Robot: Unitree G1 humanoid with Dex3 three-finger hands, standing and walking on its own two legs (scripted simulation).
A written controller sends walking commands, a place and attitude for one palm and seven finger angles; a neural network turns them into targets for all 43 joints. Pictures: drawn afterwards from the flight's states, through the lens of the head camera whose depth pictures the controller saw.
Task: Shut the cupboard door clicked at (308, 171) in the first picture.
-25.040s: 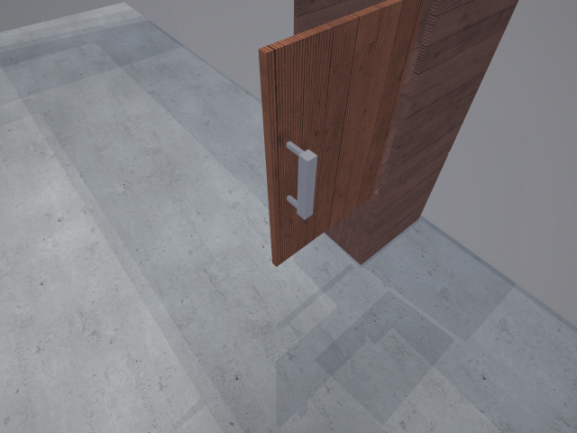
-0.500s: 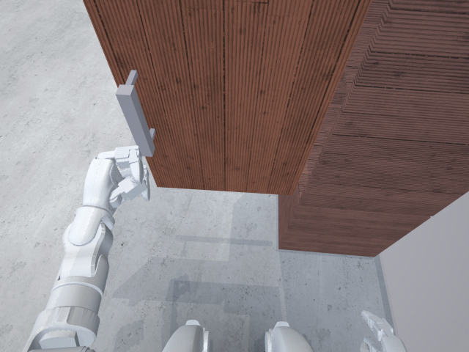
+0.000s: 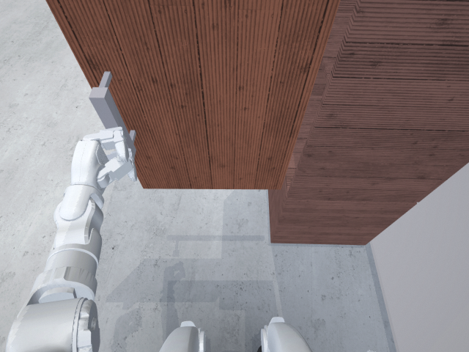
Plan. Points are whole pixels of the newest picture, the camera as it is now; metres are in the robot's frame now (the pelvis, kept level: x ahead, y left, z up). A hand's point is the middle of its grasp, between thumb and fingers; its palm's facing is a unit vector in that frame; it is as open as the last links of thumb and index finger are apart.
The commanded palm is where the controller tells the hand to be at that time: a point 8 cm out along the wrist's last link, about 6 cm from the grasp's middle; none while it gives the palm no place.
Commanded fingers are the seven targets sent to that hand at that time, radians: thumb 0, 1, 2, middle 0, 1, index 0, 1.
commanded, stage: bring the fist close to the handle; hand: left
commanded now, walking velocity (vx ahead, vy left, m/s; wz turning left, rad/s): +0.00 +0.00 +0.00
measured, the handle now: (118, 118) +0.53 +0.21 +0.06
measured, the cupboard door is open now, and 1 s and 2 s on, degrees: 91 80 75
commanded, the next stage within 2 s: push the door shut along its arc in 0.12 s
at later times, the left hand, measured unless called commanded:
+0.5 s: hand (130, 146) +0.46 +0.18 +0.06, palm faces -0.08 -1.00 -0.04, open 3.1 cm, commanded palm +0.44 +0.22 +0.06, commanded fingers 0.00 0.90 0.90 -1.30 -1.50 -1.30 -1.50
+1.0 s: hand (140, 120) +0.52 +0.17 +0.06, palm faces -0.19 -0.98 -0.03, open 3.2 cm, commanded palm +0.52 +0.19 +0.06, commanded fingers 0.00 0.90 0.90 -1.30 -1.50 -1.30 -1.50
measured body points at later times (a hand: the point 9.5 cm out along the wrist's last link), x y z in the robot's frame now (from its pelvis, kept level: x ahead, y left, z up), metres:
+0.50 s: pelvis -0.01 +0.00 -0.01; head +0.10 +0.01 +0.42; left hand +0.45 +0.23 +0.07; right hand +0.07 -0.27 -0.13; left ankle +0.02 +0.11 -0.66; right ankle +0.02 -0.12 -0.66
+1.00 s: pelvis -0.02 +0.01 -0.03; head +0.13 +0.03 +0.40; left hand +0.52 +0.22 +0.06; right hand -0.01 -0.26 -0.13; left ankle +0.02 +0.11 -0.66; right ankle +0.02 -0.12 -0.66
